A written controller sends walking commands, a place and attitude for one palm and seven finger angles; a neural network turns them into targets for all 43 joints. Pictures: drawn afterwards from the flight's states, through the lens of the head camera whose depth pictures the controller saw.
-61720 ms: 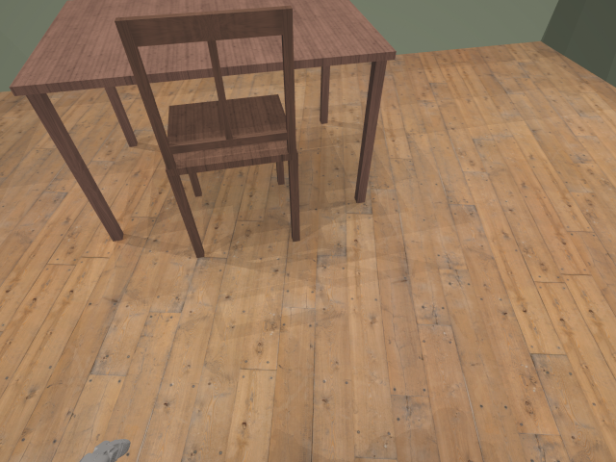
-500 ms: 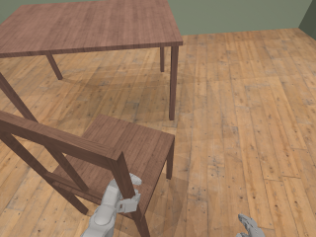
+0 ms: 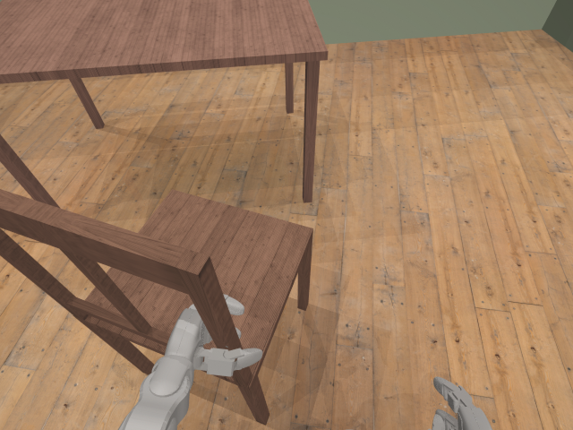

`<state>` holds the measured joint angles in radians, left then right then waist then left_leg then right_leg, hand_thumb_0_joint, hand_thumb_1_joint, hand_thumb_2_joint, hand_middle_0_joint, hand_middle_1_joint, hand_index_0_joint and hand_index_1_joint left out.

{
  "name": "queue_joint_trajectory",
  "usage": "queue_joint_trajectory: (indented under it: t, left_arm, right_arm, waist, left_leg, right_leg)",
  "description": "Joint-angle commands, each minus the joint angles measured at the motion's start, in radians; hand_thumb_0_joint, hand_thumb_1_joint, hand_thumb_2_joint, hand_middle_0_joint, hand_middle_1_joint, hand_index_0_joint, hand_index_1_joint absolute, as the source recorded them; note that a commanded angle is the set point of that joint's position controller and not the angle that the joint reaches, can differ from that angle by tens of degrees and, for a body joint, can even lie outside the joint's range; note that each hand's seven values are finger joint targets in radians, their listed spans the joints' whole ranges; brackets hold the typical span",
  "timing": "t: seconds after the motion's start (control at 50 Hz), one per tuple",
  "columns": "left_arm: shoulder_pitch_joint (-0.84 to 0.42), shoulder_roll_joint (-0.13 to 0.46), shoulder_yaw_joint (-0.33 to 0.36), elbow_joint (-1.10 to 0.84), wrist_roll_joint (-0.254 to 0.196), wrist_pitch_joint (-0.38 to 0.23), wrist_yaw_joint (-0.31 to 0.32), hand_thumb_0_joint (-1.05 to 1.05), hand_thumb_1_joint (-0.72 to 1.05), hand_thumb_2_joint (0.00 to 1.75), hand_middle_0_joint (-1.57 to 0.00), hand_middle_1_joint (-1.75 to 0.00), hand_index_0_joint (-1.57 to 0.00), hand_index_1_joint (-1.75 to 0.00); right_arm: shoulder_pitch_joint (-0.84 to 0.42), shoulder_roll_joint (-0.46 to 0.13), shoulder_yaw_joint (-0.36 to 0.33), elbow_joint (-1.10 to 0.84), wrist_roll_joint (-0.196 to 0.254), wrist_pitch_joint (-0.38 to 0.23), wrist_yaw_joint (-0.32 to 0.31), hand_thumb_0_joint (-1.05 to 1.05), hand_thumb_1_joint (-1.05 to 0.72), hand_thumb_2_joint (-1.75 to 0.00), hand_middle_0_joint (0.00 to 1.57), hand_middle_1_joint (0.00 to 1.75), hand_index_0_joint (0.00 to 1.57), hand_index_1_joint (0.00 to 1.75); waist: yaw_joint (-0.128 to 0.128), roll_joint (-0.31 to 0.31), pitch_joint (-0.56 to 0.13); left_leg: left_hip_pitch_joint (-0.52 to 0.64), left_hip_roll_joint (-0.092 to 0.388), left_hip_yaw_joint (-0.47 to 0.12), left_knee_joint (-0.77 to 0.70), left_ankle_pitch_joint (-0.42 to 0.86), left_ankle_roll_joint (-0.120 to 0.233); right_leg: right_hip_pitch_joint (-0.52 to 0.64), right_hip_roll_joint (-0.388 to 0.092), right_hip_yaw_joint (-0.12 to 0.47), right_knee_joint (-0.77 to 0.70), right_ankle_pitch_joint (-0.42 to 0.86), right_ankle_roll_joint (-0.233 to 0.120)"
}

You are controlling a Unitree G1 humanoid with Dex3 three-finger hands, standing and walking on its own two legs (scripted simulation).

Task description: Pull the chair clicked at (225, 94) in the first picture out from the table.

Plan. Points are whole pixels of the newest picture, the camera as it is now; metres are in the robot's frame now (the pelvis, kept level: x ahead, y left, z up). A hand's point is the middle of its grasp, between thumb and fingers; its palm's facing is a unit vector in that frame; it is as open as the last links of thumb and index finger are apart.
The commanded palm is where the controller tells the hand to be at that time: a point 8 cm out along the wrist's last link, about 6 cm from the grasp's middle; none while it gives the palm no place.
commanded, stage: open the thumb and straighten the fingers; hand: left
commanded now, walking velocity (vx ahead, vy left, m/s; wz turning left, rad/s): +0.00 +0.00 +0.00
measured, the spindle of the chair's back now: (113, 294) +0.34 +0.29 -0.04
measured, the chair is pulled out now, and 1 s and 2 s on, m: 0.63 0.63 0.63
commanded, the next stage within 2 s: draw the fingers out of the gap in 0.46 s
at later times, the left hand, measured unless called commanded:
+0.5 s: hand (221, 343) +0.26 +0.11 -0.05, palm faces -0.13 -0.98 -0.12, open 17.2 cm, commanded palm +0.25 +0.15 -0.03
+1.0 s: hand (213, 396) +0.19 +0.11 -0.05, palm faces -0.12 -0.99 -0.09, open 17.5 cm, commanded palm +0.18 +0.16 -0.03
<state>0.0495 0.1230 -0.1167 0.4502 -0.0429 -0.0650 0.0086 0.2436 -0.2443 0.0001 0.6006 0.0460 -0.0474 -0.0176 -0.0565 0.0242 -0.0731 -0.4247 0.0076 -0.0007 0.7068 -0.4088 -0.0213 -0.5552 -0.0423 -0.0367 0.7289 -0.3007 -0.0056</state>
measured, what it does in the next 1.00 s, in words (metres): stands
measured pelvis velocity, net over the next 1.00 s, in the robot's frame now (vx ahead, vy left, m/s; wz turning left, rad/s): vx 0.02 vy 0.01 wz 0.04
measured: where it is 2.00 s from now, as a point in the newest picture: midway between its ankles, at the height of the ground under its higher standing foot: outside the picture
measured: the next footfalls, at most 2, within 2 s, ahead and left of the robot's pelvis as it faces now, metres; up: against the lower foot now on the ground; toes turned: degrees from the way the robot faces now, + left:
none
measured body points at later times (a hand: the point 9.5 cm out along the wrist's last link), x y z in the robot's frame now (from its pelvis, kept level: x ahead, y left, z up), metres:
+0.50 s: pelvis +0.01 +0.00 -0.02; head +0.05 -0.02 +0.43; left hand +0.26 +0.16 -0.04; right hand +0.17 -0.24 -0.11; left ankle -0.03 +0.14 -0.71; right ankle +0.04 -0.12 -0.71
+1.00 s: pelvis +0.02 +0.01 -0.03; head +0.06 +0.00 +0.42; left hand +0.19 +0.16 -0.04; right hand +0.20 -0.22 -0.10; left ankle -0.03 +0.14 -0.71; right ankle +0.04 -0.11 -0.71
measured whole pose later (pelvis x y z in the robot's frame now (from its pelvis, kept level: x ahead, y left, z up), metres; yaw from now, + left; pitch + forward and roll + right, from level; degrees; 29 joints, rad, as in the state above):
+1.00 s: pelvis +0.02 +0.01 -0.03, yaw +2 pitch +12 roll +0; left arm 0.50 0.15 -0.19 -0.11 0.00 0.13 0.00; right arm 0.28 -0.23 0.02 0.44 0.03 -0.14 -0.06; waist -0.04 0.04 -0.15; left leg -0.62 0.00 -0.05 0.96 -0.55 -0.01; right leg -0.72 -0.06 -0.08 0.94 -0.44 0.01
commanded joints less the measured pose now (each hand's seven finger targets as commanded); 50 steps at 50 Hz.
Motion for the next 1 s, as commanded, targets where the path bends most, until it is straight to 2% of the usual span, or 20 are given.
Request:
queue_joint_trajectory:
  t: [0.0, 0.04, 0.16, 0.18, 0.2, 0.22, 0.24, 0.3, 0.4, 0.46, 0.52, 0.54, 0.6, 0.64, 0.68, 0.74, 0.76, 0.8, 0.84, 0.98]
  left_arm:
    - [-0.154, 0.053, 0.039, -0.222, -0.012, 0.006, 0.001, 0.0, -0.55, 0.2, -0.38, -1.09, -0.38, -1.09]
    - [-0.147, 0.038, 0.023, -0.263, -0.016, 0.03, -0.005, 0.0, -0.55, 0.2, -0.32, -0.94, -0.32, -0.94]
    - [-0.165, 0.042, 0.012, -0.342, -0.015, 0.066, -0.001, 0.0, -0.55, 0.2, -0.18, -0.51, -0.18, -0.51]
    - [-0.141, 0.04, 0.016, -0.352, -0.014, 0.072, 0.001, 0.0, -0.55, 0.2, -0.15, -0.43, -0.15, -0.43]
    - [-0.129, 0.052, 0.024, -0.352, -0.011, 0.081, 0.004, 0.0, -0.55, 0.2, -0.13, -0.36, -0.13, -0.36]
    - [-0.102, 0.115, 0.095, -0.305, -0.006, 0.09, 0.008, 0.0, -0.55, 0.2, -0.1, -0.29, -0.1, -0.29]
    - [-0.107, 0.082, 0.062, -0.326, -0.003, 0.095, 0.003, 0.0, -0.55, 0.2, -0.07, -0.22, -0.07, -0.22]
    - [-0.097, 0.098, 0.072, -0.358, 0.0, 0.11, -0.003, 0.0, -0.55, 0.2, 0.0, 0.0, 0.0, 0.0]
    - [-0.081, 0.069, 0.033, -0.442, -0.007, 0.118, -0.016, 0.0, -0.55, 0.2, 0.0, 0.0, 0.0, 0.0]
    - [-0.073, 0.052, 0.009, -0.443, -0.011, 0.133, -0.018, 0.0, -0.55, 0.2, 0.0, 0.0, 0.0, 0.0]
    - [-0.036, 0.032, -0.015, -0.452, -0.003, 0.147, -0.017, 0.0, -0.55, 0.2, 0.0, 0.0, 0.0, 0.0]
    - [-0.015, 0.165, 0.124, -0.412, 0.0, 0.151, -0.008, 0.0, -0.55, 0.2, 0.0, 0.0, 0.0, 0.0]
    - [0.127, 0.13, 0.095, -0.478, 0.005, 0.155, -0.02, 0.0, -0.55, 0.2, 0.0, 0.0, 0.0, 0.0]
    - [0.16, 0.101, 0.054, -0.548, 0.004, 0.155, -0.023, 0.0, -0.55, 0.2, 0.0, 0.0, 0.0, 0.0]
    - [0.236, 0.099, 0.047, -0.592, 0.003, 0.152, -0.023, 0.0, -0.55, 0.2, 0.0, 0.0, 0.0, 0.0]
    - [0.264, 0.073, -0.001, -0.654, 0.004, 0.15, -0.028, 0.0, -0.55, 0.2, 0.0, 0.0, 0.0, 0.0]
    - [0.286, 0.068, -0.012, -0.66, 0.007, 0.15, -0.026, 0.0, -0.55, 0.2, 0.0, 0.0, 0.0, 0.0]
    - [0.313, 0.063, -0.028, -0.692, 0.013, 0.144, -0.023, 0.0, -0.55, 0.2, 0.0, 0.0, 0.0, 0.0]
    - [0.347, 0.07, -0.032, -0.746, 0.022, 0.135, -0.018, 0.0, -0.55, 0.2, 0.0, 0.0, 0.0, 0.0]
    - [0.446, 0.093, -0.024, -0.808, 0.052, 0.139, 0.009, 0.0, -0.55, 0.2, 0.0, 0.0, 0.0, 0.0]
  right_arm:
    - [-0.065, -0.112, -0.036, -0.175, -0.001, -0.058, 0.0, 0.0, -0.9, -0.9, 0.2, 0.3, 0.2, 0.3]
    - [-0.067, -0.112, -0.035, -0.189, 0.0, -0.067, -0.004, 0.0, -0.9, -0.9, 0.2, 0.3, 0.2, 0.3]
    - [-0.049, -0.12, -0.03, -0.2, -0.004, -0.086, -0.021, 0.0, -0.9, -0.9, 0.2, 0.3, 0.2, 0.3]
    - [-0.05, -0.117, -0.03, -0.204, -0.007, -0.091, -0.022, 0.0, -0.9, -0.9, 0.2, 0.3, 0.2, 0.3]
    - [-0.045, -0.117, -0.028, -0.205, -0.007, -0.091, -0.023, 0.0, -0.9, -0.9, 0.2, 0.3, 0.2, 0.3]
    - [-0.037, -0.125, -0.029, -0.199, -0.009, -0.086, -0.027, 0.0, -0.9, -0.9, 0.2, 0.3, 0.2, 0.3]
    - [-0.042, -0.119, -0.025, -0.206, -0.01, -0.084, -0.026, 0.0, -0.9, -0.9, 0.2, 0.3, 0.2, 0.3]
    - [-0.039, -0.115, -0.023, -0.22, -0.01, -0.083, -0.029, 0.0, -0.9, -0.9, 0.2, 0.3, 0.2, 0.3]
    - [-0.028, -0.111, -0.022, -0.233, -0.01, -0.095, -0.035, 0.0, -0.9, -0.9, 0.2, 0.3, 0.2, 0.3]
    - [-0.016, -0.115, -0.022, -0.227, -0.01, -0.1, -0.036, 0.0, -0.9, -0.9, 0.2, 0.3, 0.2, 0.3]
    - [-0.01, -0.117, -0.023, -0.235, -0.014, -0.104, -0.035, 0.0, -0.9, -0.9, 0.2, 0.3, 0.2, 0.3]
    - [-0.002, -0.129, -0.026, -0.225, -0.014, -0.097, -0.04, 0.0, -0.9, -0.9, 0.2, 0.3, 0.2, 0.3]
    - [-0.016, -0.115, -0.023, -0.264, -0.015, -0.09, -0.034, 0.0, -0.9, -0.9, 0.2, 0.3, 0.2, 0.3]
    - [-0.019, -0.106, -0.021, -0.282, -0.014, -0.094, -0.03, 0.0, -0.9, -0.9, 0.2, 0.3, 0.2, 0.3]
    - [-0.015, -0.106, -0.024, -0.293, -0.013, -0.098, -0.031, 0.0, -0.9, -0.9, 0.2, 0.3, 0.2, 0.3]
    - [-0.008, -0.106, -0.023, -0.302, -0.013, -0.112, -0.033, 0.0, -0.9, -0.9, 0.2, 0.3, 0.2, 0.3]
    - [-0.01, -0.107, -0.024, -0.304, -0.013, -0.115, -0.036, 0.0, -0.9, -0.9, 0.2, 0.3, 0.2, 0.3]
    - [0.001, -0.108, -0.024, -0.308, -0.016, -0.128, -0.04, 0.0, -0.9, -0.9, 0.2, 0.3, 0.2, 0.3]
    - [0.008, -0.107, -0.024, -0.313, -0.018, -0.14, -0.042, 0.0, -0.9, -0.9, 0.2, 0.3, 0.2, 0.3]
    - [-0.004, -0.095, -0.022, -0.33, -0.021, -0.14, -0.05, 0.0, -0.9, -0.9, 0.2, 0.3, 0.2, 0.3]
  waist:
    - [0.007, -0.077, -0.215]
    - [0.008, -0.054, -0.228]
    - [-0.014, -0.104, -0.221]
    - [-0.003, -0.069, -0.228]
    - [-0.006, -0.095, -0.226]
    - [0.004, -0.119, -0.208]
    - [0.003, -0.1, -0.21]
    - [0.004, -0.075, -0.228]
    - [-0.005, -0.032, -0.274]
    - [-0.025, -0.077, -0.267]
    - [-0.021, -0.075, -0.264]
    - [-0.002, -0.082, -0.249]
    - [0.027, -0.049, -0.273]
    - [0.022, -0.015, -0.289]
    - [0.017, -0.04, -0.281]
    - [-0.008, -0.042, -0.24]
    - [-0.015, -0.076, -0.216]
    - [-0.019, -0.057, -0.216]
    - [-0.012, -0.019, -0.243]
    - [-0.004, -0.027, -0.216]
  left_leg:
    - [-0.108, -0.021, 0.017, -0.058, 0.128, 0.03]
    - [-0.107, -0.023, 0.016, -0.043, 0.14, 0.03]
    - [-0.125, -0.021, 0.001, -0.009, 0.16, 0.035]
    - [-0.124, -0.025, 0.002, -0.004, 0.162, 0.035]
    - [-0.13, -0.024, 0.001, 0.003, 0.166, 0.036]
    - [-0.163, -0.027, 0.004, 0.013, 0.155, 0.035]
    - [-0.168, -0.031, 0.005, 0.013, 0.149, 0.035]
    - [-0.165, -0.033, 0.01, 0.027, 0.16, 0.037]
    - [-0.131, -0.031, 0.004, 0.046, 0.222, 0.037]
    - [-0.131, -0.027, -0.007, 0.056, 0.24, 0.037]
    - [-0.134, -0.029, -0.009, 0.065, 0.262, 0.037]
    - [-0.166, -0.03, -0.006, 0.068, 0.243, 0.033]
    - [-0.165, -0.035, 0.004, 0.061, 0.275, 0.033]
    - [-0.152, -0.033, 0.005, 0.068, 0.295, 0.032]
    - [-0.156, -0.029, 0.0, 0.076, 0.318, 0.034]
    - [-0.157, -0.028, -0.009, 0.09, 0.288, 0.036]
    - [-0.167, -0.026, -0.013, 0.096, 0.279, 0.038]
    - [-0.163, -0.029, -0.018, 0.105, 0.266, 0.039]
    - [-0.148, -0.03, -0.025, 0.115, 0.284, 0.038]
    - [-0.189, -0.035, -0.03, 0.132, 0.241, 0.037]
  right_leg:
    - [0.171, 0.001, 0.003, -0.06, 0.076, 0.001]
    - [0.159, 0.002, -0.002, -0.043, 0.086, -0.001]
    - [0.119, 0.008, -0.017, -0.013, 0.1, 0.003]
    - [0.123, 0.006, -0.016, -0.008, 0.101, 0.003]
    - [0.125, 0.006, -0.017, -0.006, 0.109, 0.004]
    - [0.12, 0.006, -0.013, -0.001, 0.101, 0.005]
    - [0.119, 0.004, -0.01, 0.001, 0.096, 0.006]
    - [0.13, 0.002, -0.004, 0.006, 0.112, 0.006]
    - [0.137, 0.003, -0.016, 0.026, 0.182, 0.003]
    - [0.12, 0.007, -0.025, 0.029, 0.2, 0.006]
    - [0.111, 0.007, -0.035, 0.042, 0.224, 0.006]
    - [0.116, 0.006, -0.029, 0.045, 0.213, 0.005]
    - [0.158, 0.001, -0.026, 0.056, 0.254, -0.001]
    - [0.16, -0.001, -0.023, 0.06, 0.27, -0.002]
    - [0.158, 0.002, -0.027, 0.064, 0.293, -0.002]
    - [0.101, 0.007, -0.036, 0.064, 0.248, 0.002]
    - [0.08, 0.011, -0.04, 0.063, 0.231, 0.004]
    - [0.064, 0.011, -0.044, 0.069, 0.21, 0.004]
    - [0.053, 0.01, -0.049, 0.085, 0.203, 0.0]
    - [0.02, 0.012, -0.05, 0.105, 0.146, -0.004]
